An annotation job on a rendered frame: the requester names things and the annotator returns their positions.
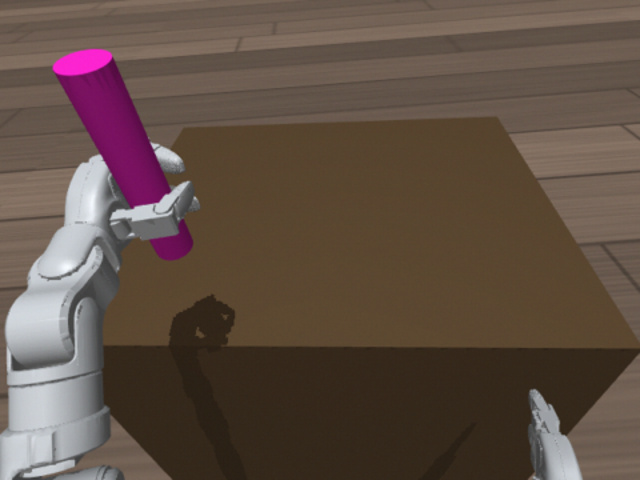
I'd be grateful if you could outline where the right robot hand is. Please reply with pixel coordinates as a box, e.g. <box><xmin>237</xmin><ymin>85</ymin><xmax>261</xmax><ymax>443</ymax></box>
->
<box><xmin>528</xmin><ymin>389</ymin><xmax>583</xmax><ymax>480</ymax></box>

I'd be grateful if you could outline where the left robot hand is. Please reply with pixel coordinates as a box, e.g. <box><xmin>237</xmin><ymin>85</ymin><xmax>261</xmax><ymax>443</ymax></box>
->
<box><xmin>64</xmin><ymin>137</ymin><xmax>201</xmax><ymax>252</ymax></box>

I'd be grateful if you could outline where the left robot arm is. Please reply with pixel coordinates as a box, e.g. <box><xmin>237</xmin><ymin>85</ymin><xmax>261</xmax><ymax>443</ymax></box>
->
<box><xmin>0</xmin><ymin>224</ymin><xmax>125</xmax><ymax>480</ymax></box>

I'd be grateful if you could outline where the can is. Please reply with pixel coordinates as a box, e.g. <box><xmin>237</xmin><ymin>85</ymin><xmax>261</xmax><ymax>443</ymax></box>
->
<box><xmin>53</xmin><ymin>49</ymin><xmax>193</xmax><ymax>260</ymax></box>

